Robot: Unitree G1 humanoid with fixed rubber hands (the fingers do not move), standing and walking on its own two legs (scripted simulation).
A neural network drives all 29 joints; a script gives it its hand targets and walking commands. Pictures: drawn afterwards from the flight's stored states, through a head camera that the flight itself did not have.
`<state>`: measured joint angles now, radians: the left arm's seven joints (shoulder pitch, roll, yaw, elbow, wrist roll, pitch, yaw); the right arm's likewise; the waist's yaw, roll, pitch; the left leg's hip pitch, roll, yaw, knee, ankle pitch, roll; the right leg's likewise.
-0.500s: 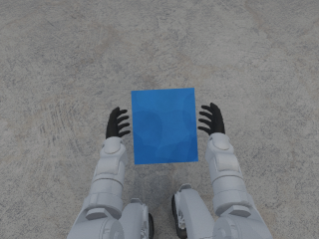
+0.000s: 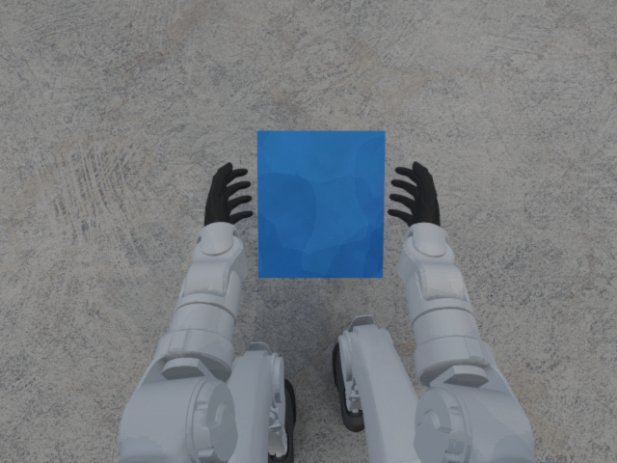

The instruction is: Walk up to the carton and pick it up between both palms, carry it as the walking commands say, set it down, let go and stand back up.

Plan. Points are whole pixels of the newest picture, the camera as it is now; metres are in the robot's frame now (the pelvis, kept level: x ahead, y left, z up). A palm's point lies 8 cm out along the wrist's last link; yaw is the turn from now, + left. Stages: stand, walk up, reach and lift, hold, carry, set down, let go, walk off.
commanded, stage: set down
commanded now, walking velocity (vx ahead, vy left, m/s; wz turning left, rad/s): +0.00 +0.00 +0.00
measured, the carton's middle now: (319, 204) +0.48 -0.05 -0.18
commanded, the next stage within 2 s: none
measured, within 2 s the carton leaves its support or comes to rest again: neither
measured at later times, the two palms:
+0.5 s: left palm (236, 223) +0.45 +0.08 -0.15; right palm (407, 225) +0.42 -0.18 -0.15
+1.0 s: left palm (247, 222) +0.48 +0.08 -0.24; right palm (396, 226) +0.44 -0.19 -0.24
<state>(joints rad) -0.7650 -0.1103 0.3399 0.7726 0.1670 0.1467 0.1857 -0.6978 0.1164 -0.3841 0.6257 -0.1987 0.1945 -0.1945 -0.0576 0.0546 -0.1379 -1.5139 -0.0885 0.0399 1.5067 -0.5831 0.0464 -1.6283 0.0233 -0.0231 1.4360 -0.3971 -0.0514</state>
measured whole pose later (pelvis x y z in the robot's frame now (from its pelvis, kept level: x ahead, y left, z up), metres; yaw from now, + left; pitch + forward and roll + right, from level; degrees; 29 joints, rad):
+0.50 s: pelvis -0.02 +0.01 -0.07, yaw +1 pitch +38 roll +1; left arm -0.98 -0.06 0.32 0.84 0.15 0.18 0.24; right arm -0.90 0.04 -0.43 0.70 -0.19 0.22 -0.16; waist -0.08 0.06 -0.08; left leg -1.80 -0.10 0.07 1.76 -0.62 0.07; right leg -1.91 0.01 -0.01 1.67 -0.42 -0.03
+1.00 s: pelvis -0.03 +0.00 -0.13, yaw +2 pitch +41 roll +2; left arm -1.16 0.01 0.30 0.88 0.12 0.20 0.23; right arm -1.05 -0.02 -0.43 0.72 -0.15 0.24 -0.17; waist -0.09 0.06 0.01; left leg -2.02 -0.12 0.07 1.95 -0.64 0.05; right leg -2.14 0.01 -0.03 1.85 -0.43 -0.04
